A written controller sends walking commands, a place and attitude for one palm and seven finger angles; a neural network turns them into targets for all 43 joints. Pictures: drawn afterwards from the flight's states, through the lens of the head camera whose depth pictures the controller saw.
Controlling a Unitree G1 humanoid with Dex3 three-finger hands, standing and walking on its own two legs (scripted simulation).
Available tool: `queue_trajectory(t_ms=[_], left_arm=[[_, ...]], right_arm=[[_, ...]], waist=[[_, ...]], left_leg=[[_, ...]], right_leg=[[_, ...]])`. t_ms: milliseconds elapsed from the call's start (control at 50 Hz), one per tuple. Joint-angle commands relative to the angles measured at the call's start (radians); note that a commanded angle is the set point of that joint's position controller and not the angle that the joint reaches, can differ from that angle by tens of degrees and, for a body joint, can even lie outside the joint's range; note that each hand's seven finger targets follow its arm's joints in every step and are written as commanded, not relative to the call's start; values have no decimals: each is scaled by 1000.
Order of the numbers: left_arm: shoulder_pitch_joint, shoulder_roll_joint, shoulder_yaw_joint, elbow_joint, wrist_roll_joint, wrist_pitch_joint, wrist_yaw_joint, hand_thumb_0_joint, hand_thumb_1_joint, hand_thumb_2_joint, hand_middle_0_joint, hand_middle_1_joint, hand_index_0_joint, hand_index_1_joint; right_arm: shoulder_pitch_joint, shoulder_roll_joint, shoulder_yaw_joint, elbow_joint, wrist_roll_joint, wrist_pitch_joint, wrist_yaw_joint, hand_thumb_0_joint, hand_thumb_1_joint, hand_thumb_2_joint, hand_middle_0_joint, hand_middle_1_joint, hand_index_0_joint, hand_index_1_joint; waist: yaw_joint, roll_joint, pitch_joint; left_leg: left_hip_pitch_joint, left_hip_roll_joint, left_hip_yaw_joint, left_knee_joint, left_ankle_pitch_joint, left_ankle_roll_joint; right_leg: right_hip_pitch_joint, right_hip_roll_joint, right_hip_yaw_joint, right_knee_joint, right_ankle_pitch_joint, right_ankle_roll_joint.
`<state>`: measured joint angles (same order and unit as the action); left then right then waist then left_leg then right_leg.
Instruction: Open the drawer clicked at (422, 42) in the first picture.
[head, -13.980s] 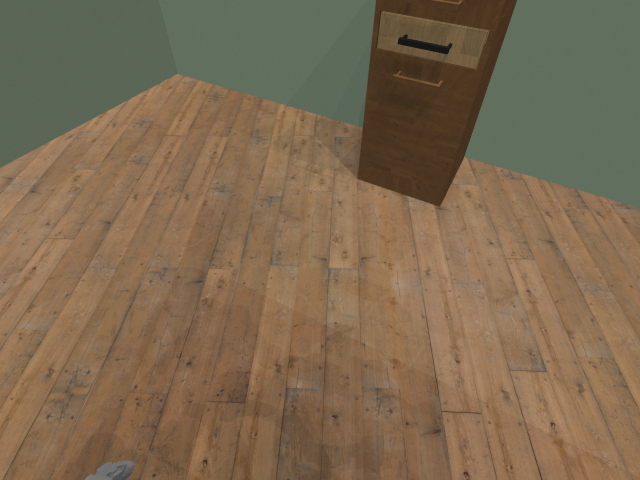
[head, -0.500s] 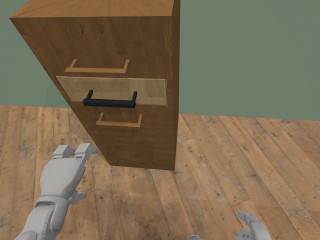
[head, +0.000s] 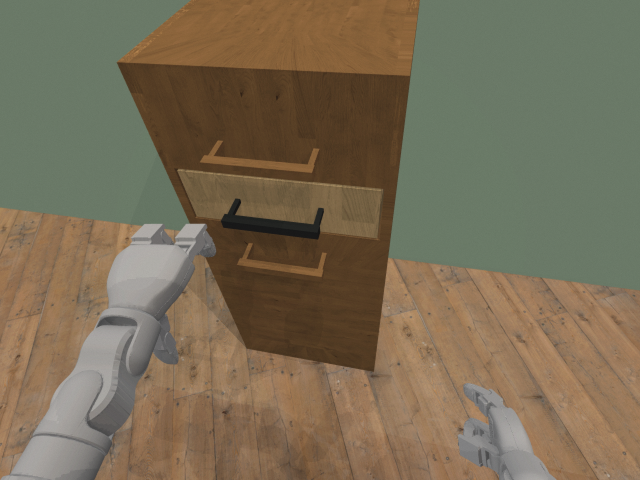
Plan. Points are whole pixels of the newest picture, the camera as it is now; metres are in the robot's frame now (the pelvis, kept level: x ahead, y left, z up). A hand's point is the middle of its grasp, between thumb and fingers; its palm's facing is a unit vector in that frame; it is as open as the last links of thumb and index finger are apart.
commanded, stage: raise the hand with hooked fingers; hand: left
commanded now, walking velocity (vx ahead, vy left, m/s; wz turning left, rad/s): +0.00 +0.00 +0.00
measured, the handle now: (273, 217) +0.55 +0.18 -0.04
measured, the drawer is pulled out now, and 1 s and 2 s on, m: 0.00 0.00 0.00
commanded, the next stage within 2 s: move the hooked fingers above the handle in 0.46 s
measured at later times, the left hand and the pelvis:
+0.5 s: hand (156, 281) +0.31 +0.26 +0.08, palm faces +0.06 -0.05 -1.00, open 13.8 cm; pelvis +0.00 +0.01 +0.00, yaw +1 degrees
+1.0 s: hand (189, 265) +0.36 +0.24 +0.06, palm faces -0.02 -0.02 -1.00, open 13.8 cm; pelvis -0.01 -0.01 +0.00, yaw +1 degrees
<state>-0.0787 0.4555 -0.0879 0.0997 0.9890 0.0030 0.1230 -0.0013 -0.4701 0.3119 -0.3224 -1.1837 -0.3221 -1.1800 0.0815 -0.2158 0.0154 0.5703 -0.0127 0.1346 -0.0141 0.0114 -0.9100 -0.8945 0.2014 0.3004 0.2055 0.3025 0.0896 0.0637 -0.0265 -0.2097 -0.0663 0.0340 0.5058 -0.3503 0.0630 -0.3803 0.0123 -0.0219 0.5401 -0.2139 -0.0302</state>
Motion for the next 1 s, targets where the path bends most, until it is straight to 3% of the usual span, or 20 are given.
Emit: queue_trajectory(t_ms=[0, 20, 120, 160, 260, 300, 380, 480, 540, 580, 640, 680, 700, 720, 780, 800, 860, 900, 940, 980], left_arm=[[-330, 221, 146, -196, -10, -17, -15, 0, -500, 300, -300, -1200, -300, -1200], [-353, 222, 139, -202, -9, -25, -24, 0, -500, 300, -300, -1200, -300, -1200], [-265, 185, 126, -150, -43, -54, -77, 0, -500, 300, -300, -1200, -300, -1200], [-260, 201, 142, -174, -48, -75, -86, 0, -500, 300, -300, -1200, -300, -1200], [-276, 243, 198, -270, -40, -137, -43, 0, -500, 300, -300, -1200, -300, -1200], [-270, 269, 236, -283, -42, -151, -12, 0, -500, 300, -300, -1200, -300, -1200], [-272, 257, 240, -254, -38, -153, 38, 0, -500, 300, -300, -1200, -300, -1200], [-257, 210, 179, -189, -43, -96, 29, 0, -500, 300, -300, -1200, -300, -1200], [-258, 187, 133, -195, -41, -74, -8, 0, -500, 300, -300, -1200, -300, -1200], [-326, 179, 106, -157, -36, -72, -24, 0, -500, 300, -300, -1200, -300, -1200], [-403, 239, 151, -84, -21, -101, -27, 0, -500, 300, -300, -1200, -300, -1200], [-442, 261, 173, -71, -12, -129, -16, 0, -500, 300, -300, -1200, -300, -1200], [-462, 300, 208, -67, -13, -144, -5, 0, -500, 300, -300, -1200, -300, -1200], [-491, 278, 187, -56, -13, -156, 4, 0, -500, 300, -300, -1200, -300, -1200], [-532, 294, 212, 8, -10, -181, 34, 0, -500, 300, -300, -1200, -300, -1200], [-524, 311, 231, 29, -10, -179, 43, 0, -500, 300, -300, -1200, -300, -1200], [-567, 232, 155, 93, -9, -169, 53, 0, -500, 300, -300, -1200, -300, -1200], [-569, 257, 171, 161, -3, -158, 50, 0, -500, 300, -300, -1200, -300, -1200], [-595, 206, 109, 188, -2, -144, 34, 0, -500, 300, -300, -1200, -300, -1200], [-655, 218, 101, 224, 5, -145, 27, 0, -500, 300, -300, -1200, -300, -1200]], right_arm=[[-63, -130, -42, -125, 2, -28, -13, 0, -900, -900, 200, 300, 200, 300], [-55, -130, -42, -118, 0, -28, -11, 0, -900, -900, 200, 300, 200, 300], [-28, -138, -49, -114, 3, -28, 0, 0, -900, -900, 200, 300, 200, 300], [-20, -145, -55, -114, 0, -27, 5, 0, -900, -900, 200, 300, 200, 300], [-7, -148, -65, -113, -8, -34, 13, 0, -900, -900, 200, 300, 200, 300], [-7, -148, -68, -115, -10, -39, 14, 0, -900, -900, 200, 300, 200, 300], [9, -148, -78, -95, -7, -38, 18, 0, -900, -900, 200, 300, 200, 300], [6, -157, -81, -90, 5, -26, 25, 0, -900, -900, 200, 300, 200, 300], [-8, -157, -77, -96, 8, -19, 25, 0, -900, -900, 200, 300, 200, 300], [-6, -159, -72, -91, 6, -17, 17, 0, -900, -900, 200, 300, 200, 300], [10, -158, -69, -86, 4, -19, 0, 0, -900, -900, 200, 300, 200, 300], [14, -152, -67, -88, 2, -22, -7, 0, -900, -900, 200, 300, 200, 300], [13, -155, -66, -90, 3, -24, -11, 0, -900, -900, 200, 300, 200, 300], [18, -146, -67, -88, 2, -27, -14, 0, -900, -900, 200, 300, 200, 300], [37, -142, -72, -76, 3, -31, -21, 0, -900, -900, 200, 300, 200, 300], [40, -144, -74, -80, 3, -31, -21, 0, -900, -900, 200, 300, 200, 300], [51, -143, -80, -74, 8, -31, -19, 0, -900, -900, 200, 300, 200, 300], [66, -155, -84, -67, 12, -29, -17, 0, -900, -900, 200, 300, 200, 300], [72, -157, -86, -72, 14, -23, -16, 0, -900, -900, 200, 300, 200, 300], [83, -162, -89, -69, 16, -21, -20, 0, -900, -900, 200, 300, 200, 300]], waist=[[-12, -17, -231], [-13, 3, -240], [-9, -55, -223], [-6, -60, -229], [8, 17, -285], [14, 13, -305], [11, 6, -294], [-5, -33, -267], [-13, -14, -263], [-31, -53, -236], [-31, -91, -225], [-24, -77, -249], [-20, -58, -265], [-21, -16, -278], [-24, 2, -295], [-19, -21, -311], [-45, -26, -295], [-51, -61, -296], [-59, -75, -307], [-69, -78, -304]], left_leg=[[-39, 44, -58, -86, 408, -61], [-28, 47, -63, -87, 443, -69], [-27, 54, -65, -85, 522, -77], [-25, 58, -68, -85, 543, -83], [11, 69, -96, -75, 627, -101], [14, 69, -103, -72, 626, -103], [11, 70, -102, -69, 639, -113], [-19, 64, -84, -76, 574, -108], [-14, 65, -82, -80, 557, -104], [-32, 58, -74, -80, 480, -93], [-77, 45, -60, -82, 377, -73], [-91, 38, -57, -78, 369, -68], [-101, 36, -58, -76, 355, -67], [-97, 32, -55, -71, 360, -67], [-108, 29, -47, -57, 373, -68], [-121, 28, -45, -53, 371, -64], [-143, 27, -34, -41, 353, -61], [-168, 28, -28, -34, 344, -57], [-179, 24, -23, -28, 316, -48], [-197, 22, -22, -23, 280, -42]], right_leg=[[276, -3, 52, -48, 218, -32], [279, -5, 43, -46, 227, -33], [274, -2, 28, -55, 265, -29], [270, -1, 27, -54, 274, -28], [263, -2, 28, -38, 282, -33], [270, 1, 34, -34, 281, -33], [238, -2, 26, -31, 277, -33], [230, -3, 24, -42, 258, -32], [231, -3, 20, -47, 233, -31], [211, -1, 19, -57, 207, -29], [223, -1, 26, -60, 175, -30], [241, -4, 34, -52, 188, -30], [252, -3, 45, -49, 183, -30], [250, -8, 41, -43, 188, -32], [234, -6, 44, -34, 206, -33], [251, -6, 54, -33, 213, -30], [209, -10, 46, -27, 212, -28], [207, -7, 51, -24, 208, -26], [203, -12, 50, -24, 198, -22], [190, -15, 53, -25, 169, -20]])
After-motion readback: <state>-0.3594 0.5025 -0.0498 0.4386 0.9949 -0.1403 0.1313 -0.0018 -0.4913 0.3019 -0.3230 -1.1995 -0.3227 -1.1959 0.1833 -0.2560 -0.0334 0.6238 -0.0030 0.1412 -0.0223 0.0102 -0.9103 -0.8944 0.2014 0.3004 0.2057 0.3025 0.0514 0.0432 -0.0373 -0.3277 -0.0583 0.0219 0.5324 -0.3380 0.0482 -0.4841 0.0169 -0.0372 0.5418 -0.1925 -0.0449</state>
